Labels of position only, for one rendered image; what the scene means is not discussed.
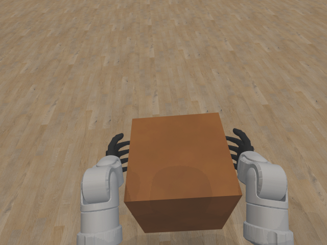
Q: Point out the right robot forearm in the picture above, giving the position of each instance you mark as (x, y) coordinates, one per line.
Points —
(267, 201)

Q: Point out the right robot hand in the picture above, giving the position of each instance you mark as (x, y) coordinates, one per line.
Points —
(244, 145)

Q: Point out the carton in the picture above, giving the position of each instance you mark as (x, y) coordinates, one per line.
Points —
(180, 174)

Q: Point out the left robot hand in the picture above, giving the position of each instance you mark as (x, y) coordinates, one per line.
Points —
(113, 149)

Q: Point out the left robot forearm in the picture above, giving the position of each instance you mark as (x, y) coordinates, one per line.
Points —
(99, 201)

